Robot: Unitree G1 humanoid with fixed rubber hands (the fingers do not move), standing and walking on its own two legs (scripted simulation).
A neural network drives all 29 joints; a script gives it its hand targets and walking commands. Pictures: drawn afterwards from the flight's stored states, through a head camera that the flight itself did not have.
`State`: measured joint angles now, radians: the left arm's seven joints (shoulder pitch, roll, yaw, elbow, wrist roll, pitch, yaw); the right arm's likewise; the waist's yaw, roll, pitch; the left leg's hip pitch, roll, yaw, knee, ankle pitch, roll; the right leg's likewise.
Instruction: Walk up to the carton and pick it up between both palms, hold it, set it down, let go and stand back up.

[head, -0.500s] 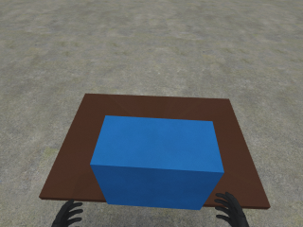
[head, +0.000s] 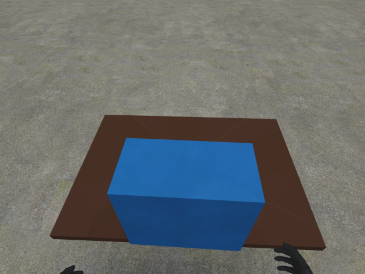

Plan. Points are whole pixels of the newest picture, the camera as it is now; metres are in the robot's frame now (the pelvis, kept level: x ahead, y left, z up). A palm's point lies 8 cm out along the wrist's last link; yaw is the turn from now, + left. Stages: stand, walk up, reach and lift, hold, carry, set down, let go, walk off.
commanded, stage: stand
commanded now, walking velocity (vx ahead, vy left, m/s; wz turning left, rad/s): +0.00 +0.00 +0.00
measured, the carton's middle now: (186, 197) +0.35 +0.00 -0.06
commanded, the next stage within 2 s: none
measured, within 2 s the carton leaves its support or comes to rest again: neither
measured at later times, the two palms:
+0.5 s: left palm out of the picture +0.11 +0.29 -0.09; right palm out of the picture +0.15 -0.26 -0.10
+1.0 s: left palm out of the picture +0.11 +0.29 -0.09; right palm out of the picture +0.14 -0.26 -0.10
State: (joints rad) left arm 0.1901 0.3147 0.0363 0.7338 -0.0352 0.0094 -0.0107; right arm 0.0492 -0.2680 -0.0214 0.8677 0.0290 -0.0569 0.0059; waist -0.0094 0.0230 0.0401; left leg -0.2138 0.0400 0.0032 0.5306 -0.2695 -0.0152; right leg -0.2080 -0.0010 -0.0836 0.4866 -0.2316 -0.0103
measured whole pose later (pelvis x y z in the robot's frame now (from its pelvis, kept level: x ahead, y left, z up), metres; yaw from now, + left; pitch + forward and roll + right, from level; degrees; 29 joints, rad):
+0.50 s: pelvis +0.00 +0.00 +0.00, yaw +0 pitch -3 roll -1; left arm 0.19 0.33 0.04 0.82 -0.03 -0.01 -0.01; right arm 0.05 -0.28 -0.02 0.91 0.03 -0.04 0.01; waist -0.01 0.03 0.03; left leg -0.21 0.04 0.00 0.53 -0.27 -0.02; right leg -0.21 0.00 -0.08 0.49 -0.23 -0.01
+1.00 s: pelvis +0.00 +0.00 +0.00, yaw +0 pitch -3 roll -1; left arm 0.19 0.33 0.04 0.86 -0.03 -0.02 -0.01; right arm 0.05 -0.28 -0.02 0.94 0.03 -0.04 0.01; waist -0.01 0.03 0.02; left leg -0.21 0.04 0.00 0.53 -0.27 -0.02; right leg -0.21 0.00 -0.08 0.49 -0.23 -0.01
